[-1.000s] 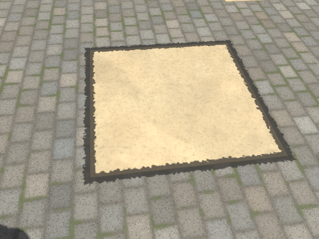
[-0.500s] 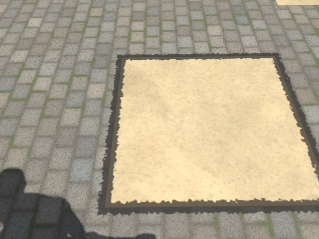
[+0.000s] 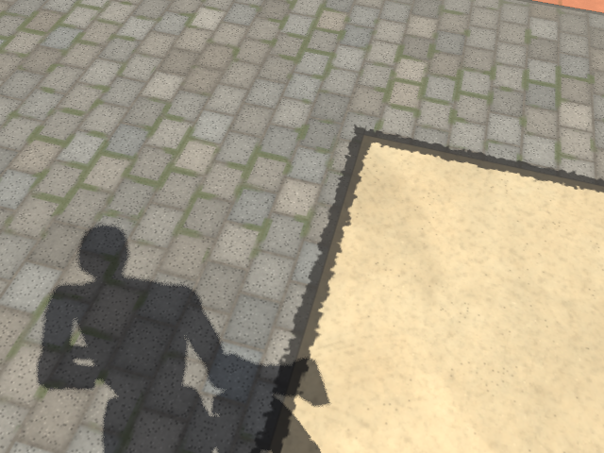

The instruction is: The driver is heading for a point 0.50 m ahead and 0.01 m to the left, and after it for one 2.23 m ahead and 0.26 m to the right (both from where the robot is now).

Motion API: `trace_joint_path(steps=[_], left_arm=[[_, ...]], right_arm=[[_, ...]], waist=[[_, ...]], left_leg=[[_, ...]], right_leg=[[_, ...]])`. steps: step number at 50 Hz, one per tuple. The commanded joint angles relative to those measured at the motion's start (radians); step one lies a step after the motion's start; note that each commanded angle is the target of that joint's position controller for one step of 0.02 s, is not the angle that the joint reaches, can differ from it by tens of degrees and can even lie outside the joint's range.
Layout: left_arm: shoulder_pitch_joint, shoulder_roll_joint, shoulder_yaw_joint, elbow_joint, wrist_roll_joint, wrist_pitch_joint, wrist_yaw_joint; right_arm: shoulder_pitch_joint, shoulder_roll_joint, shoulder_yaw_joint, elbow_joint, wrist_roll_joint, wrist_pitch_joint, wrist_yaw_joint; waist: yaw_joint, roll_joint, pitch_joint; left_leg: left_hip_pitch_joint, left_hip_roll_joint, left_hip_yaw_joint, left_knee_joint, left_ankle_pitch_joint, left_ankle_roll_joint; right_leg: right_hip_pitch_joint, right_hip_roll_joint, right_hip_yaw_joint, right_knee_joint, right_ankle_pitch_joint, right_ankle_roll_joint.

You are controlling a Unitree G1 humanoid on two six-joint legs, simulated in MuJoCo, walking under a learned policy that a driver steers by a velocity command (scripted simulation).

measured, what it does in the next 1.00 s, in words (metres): walks ahead: right foot, then left foot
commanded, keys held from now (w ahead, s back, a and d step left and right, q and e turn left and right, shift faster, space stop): w+q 0.34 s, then w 0.12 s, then w+e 0.54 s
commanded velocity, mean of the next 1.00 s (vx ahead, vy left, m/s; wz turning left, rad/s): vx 0.50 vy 0.00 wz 0.14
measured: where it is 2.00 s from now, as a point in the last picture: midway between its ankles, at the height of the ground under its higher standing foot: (318, 218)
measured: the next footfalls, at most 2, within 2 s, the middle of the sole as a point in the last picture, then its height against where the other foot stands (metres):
right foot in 0.32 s outside the picture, level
left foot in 0.80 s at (222, 398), level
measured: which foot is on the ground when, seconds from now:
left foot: down 0.00-0.34, up 0.36-0.78, down 0.80-1.00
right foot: up 0.00-0.30, down 0.32-0.80, up 0.82-1.00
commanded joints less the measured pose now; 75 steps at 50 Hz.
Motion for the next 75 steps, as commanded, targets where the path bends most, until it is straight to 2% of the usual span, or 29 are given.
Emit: trace_joint_path(steps=[1,6,10,14,16,17,18,19,21,23,25,30,35,39,40,41,42,43,46,54,61,63,65,66,67,68,69,71,75], left_arm=[[0.028,0.096,0.026,-0.059,0.021,0.003,0.002],[-0.148,0.045,0.002,-0.099,0.018,0.011,-0.002],[-0.236,0.062,0.005,-0.126,0.002,-0.004,-0.017],[-0.186,0.109,0.029,-0.119,-0.003,-0.021,-0.024],[-0.013,0.149,0.056,-0.080,0.008,-0.031,-0.014],[0.137,0.203,0.069,-0.068,0.019,-0.030,-0.005],[0.195,0.263,0.082,-0.029,0.027,-0.017,-0.016],[0.165,0.158,0.061,-0.042,0.003,-0.015,-0.023],[0.090,0.088,0.037,-0.047,0.010,-0.003,-0.020],[0.064,0.063,0.026,-0.030,0.022,-0.002,-0.015],[0.081,0.061,0.023,-0.008,0.010,-0.007,-0.014],[0.118,0.134,0.039,0.020,-0.016,0.010,-0.002],[0.207,0.153,0.043,0.055,-0.029,0.034,0.005],[0.198,0.129,0.035,0.053,-0.021,0.045,0.011],[0.179,0.061,0.010,0.024,-0.001,0.040,0.008],[0.282,-0.018,-0.013,-0.007,-0.012,0.027,0.013],[0.273,0.073,0.008,0.002,-0.035,0.025,0.015],[0.214,0.118,0.025,-0.007,-0.043,0.030,0.013],[0.155,0.088,0.032,-0.013,-0.024,0.052,0.009],[0.011,0.015,0.012,-0.083,-0.016,0.077,-0.020],[-0.166,0.036,0.011,-0.173,-0.014,0.077,-0.055],[-0.112,0.070,0.031,-0.177,-0.011,0.083,-0.056],[0.179,0.168,0.089,-0.103,-0.016,0.094,-0.037],[0.264,0.289,0.120,-0.086,-0.023,0.101,-0.015],[0.238,0.303,0.108,-0.127,-0.022,0.083,-0.021],[0.231,0.215,0.081,-0.124,-0.016,0.067,-0.030],[0.196,0.180,0.071,-0.116,-0.013,0.056,-0.030],[0.073,0.119,0.050,-0.135,-0.007,0.051,-0.023],[0.056,0.128,0.052,-0.137,0.000,0.043,-0.003]], right_arm=[[-0.017,-0.140,-0.036,-0.082,0.000,-0.026,-0.017],[0.042,-0.171,-0.045,-0.051,0.010,-0.016,-0.045],[0.095,-0.179,-0.050,-0.021,0.017,-0.007,-0.047],[0.086,-0.166,-0.051,-0.013,0.017,0.006,-0.053],[0.068,-0.110,-0.032,-0.026,0.011,0.011,-0.049],[0.090,-0.048,-0.008,-0.045,-0.009,0.010,-0.048],[0.230,-0.015,0.004,-0.071,0.030,0.001,-0.047],[0.217,-0.118,-0.013,-0.029,0.040,0.001,-0.053],[0.055,-0.147,-0.021,-0.044,0.017,0.005,-0.054],[0.008,-0.113,-0.019,-0.063,0.009,-0.002,-0.043],[0.008,-0.075,-0.008,-0.068,0.005,-0.005,-0.036],[-0.146,-0.021,0.024,-0.110,-0.010,-0.034,-0.024],[-0.260,-0.053,0.016,-0.132,0.010,-0.054,-0.005],[-0.080,-0.132,-0.029,-0.084,0.003,-0.062,-0.018],[0.077,-0.197,-0.049,-0.069,-0.018,-0.059,-0.031],[0.135,-0.263,-0.063,-0.054,-0.032,-0.042,-0.029],[0.137,-0.189,-0.047,-0.044,-0.021,-0.042,-0.023],[0.089,-0.132,-0.029,-0.042,-0.010,-0.044,-0.022],[-0.040,-0.057,-0.008,-0.028,-0.020,-0.053,-0.015],[-0.042,-0.125,-0.040,0.041,-0.016,-0.067,-0.033],[0.034,-0.189,-0.062,0.098,0.016,-0.033,-0.039],[0.027,-0.222,-0.071,0.098,0.024,-0.019,-0.043],[0.024,-0.202,-0.059,0.091,0.025,-0.008,-0.050],[0.086,-0.103,-0.025,0.047,-0.019,-0.019,-0.047],[0.082,-0.059,0.002,0.013,-0.020,-0.054,-0.037],[-0.044,-0.151,-0.020,-0.008,0.022,-0.078,-0.025],[-0.085,-0.150,-0.017,-0.024,0.035,-0.091,-0.023],[-0.064,-0.152,-0.024,-0.002,-0.010,-0.088,-0.038],[-0.055,-0.113,-0.018,0.000,-0.026,-0.051,-0.037]], waist=[[0.033,0.047,-0.135],[-0.024,0.087,-0.069],[-0.058,0.110,-0.057],[-0.019,0.156,-0.068],[0.071,0.143,-0.170],[0.118,0.007,-0.325],[0.039,-0.353,-0.397],[0.065,-0.203,-0.303],[0.074,-0.042,-0.134],[0.043,-0.057,-0.078],[0.026,-0.080,-0.083],[0.059,-0.052,-0.058],[0.088,-0.069,-0.056],[-0.036,-0.062,-0.145],[-0.110,0.033,-0.277],[-0.070,0.301,-0.387],[-0.083,0.262,-0.342],[-0.077,0.199,-0.224],[-0.006,0.150,-0.090],[-0.006,0.081,-0.031],[-0.046,0.070,0.011],[0.002,0.103,-0.053],[0.156,0.072,-0.213],[0.129,-0.155,-0.300],[0.092,-0.210,-0.460],[0.148,-0.084,-0.382],[0.124,-0.065,-0.256],[0.033,-0.010,-0.147],[-0.004,-0.023,-0.118]], left_leg=[[0.182,0.266,-0.340,-0.246,0.256,0.210],[0.093,0.182,-0.239,-0.249,0.153,0.145],[0.112,0.202,-0.300,-0.204,0.056,0.115],[0.198,0.237,-0.406,-0.089,0.066,0.087],[0.154,0.159,-0.364,0.111,0.131,0.037],[0.020,0.086,-0.272,0.404,-0.065,-0.005],[-0.332,-0.023,-0.179,0.697,-0.451,-0.063],[-0.437,0.049,-0.214,0.813,-0.394,-0.078],[-0.418,0.107,-0.158,0.805,-0.235,-0.084],[-0.361,0.152,-0.153,0.718,-0.166,-0.079],[-0.333,0.167,-0.107,0.633,-0.166,-0.084],[-0.279,0.162,-0.041,0.280,-0.002,-0.121],[-0.139,0.105,-0.037,0.070,0.134,-0.127],[0.214,0.114,-0.039,-0.041,0.098,-0.058],[0.455,0.286,-0.198,-0.023,0.060,0.006],[0.680,0.509,-0.579,-0.109,-0.131,0.131],[0.623,0.503,-0.697,-0.173,-0.300,0.151],[0.532,0.469,-0.553,-0.185,-0.290,0.123],[0.289,0.358,-0.270,-0.264,-0.017,0.082],[0.234,0.336,0.032,-0.347,0.212,0.085],[0.384,0.380,0.151,-0.269,0.337,0.037],[0.410,0.375,0.187,-0.117,0.675,0.014],[0.248,0.310,0.240,0.289,0.728,-0.044],[-0.153,0.207,0.240,0.666,0.083,-0.110],[-0.395,0.045,0.006,0.891,-0.452,-0.134],[-0.500,0.101,-0.093,0.922,-0.384,-0.113],[-0.519,0.138,-0.077,0.860,-0.294,-0.093],[-0.385,0.205,-0.082,0.695,-0.177,-0.101],[-0.285,0.196,-0.057,0.555,-0.074,-0.151]], right_leg=[[-0.137,-0.040,0.031,-0.097,0.074,0.029],[-0.097,0.022,0.011,-0.469,0.367,0.077],[-0.029,0.060,0.027,-0.620,0.440,0.063],[0.042,0.065,0.044,-0.678,0.298,0.014],[0.311,0.030,0.045,-0.725,0.285,-0.044],[0.576,-0.150,0.229,-0.711,0.217,-0.101],[0.817,-0.331,0.725,-0.844,-0.057,-0.254],[0.761,-0.322,0.753,-0.891,-0.256,-0.238],[0.538,-0.237,0.468,-0.905,-0.070,-0.187],[0.408,-0.177,0.324,-0.939,0.119,-0.189],[0.380,-0.149,0.270,-0.969,0.220,-0.216],[0.336,-0.116,0.170,-1.004,0.360,-0.231],[0.343,-0.126,0.184,-0.950,0.347,-0.192],[0.282,-0.073,0.174,-0.725,0.387,-0.116],[0.137,-0.005,0.121,-0.446,0.228,-0.075],[-0.168,0.107,0.014,-0.133,-0.197,-0.022],[-0.276,0.066,0.082,0.024,-0.223,-0.016],[-0.319,0.027,0.089,0.069,-0.135,-0.019],[-0.231,-0.045,0.073,0.003,0.031,-0.003],[-0.205,-0.052,0.034,-0.307,0.322,0.022],[-0.174,-0.010,-0.067,-0.522,0.264,-0.053],[-0.044,0.058,-0.129,-0.530,0.160,-0.095],[0.389,0.139,-0.135,-0.607,0.207,-0.165],[0.748,-0.101,0.274,-0.623,0.185,-0.289],[0.895,-0.267,0.791,-0.816,-0.023,-0.435],[0.849,-0.252,0.714,-0.882,-0.044,-0.374],[0.717,-0.217,0.577,-0.884,0.010,-0.339],[0.452,-0.138,0.393,-0.897,0.216,-0.288],[0.272,-0.084,0.279,-0.947,0.413,-0.298]])
Keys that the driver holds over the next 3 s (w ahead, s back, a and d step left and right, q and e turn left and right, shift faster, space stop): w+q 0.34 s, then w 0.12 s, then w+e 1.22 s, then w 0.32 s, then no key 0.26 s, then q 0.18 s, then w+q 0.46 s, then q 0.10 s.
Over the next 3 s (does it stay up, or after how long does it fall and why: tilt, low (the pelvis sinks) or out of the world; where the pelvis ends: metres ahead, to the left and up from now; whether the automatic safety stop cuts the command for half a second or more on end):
stays up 1.34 -0.14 0.01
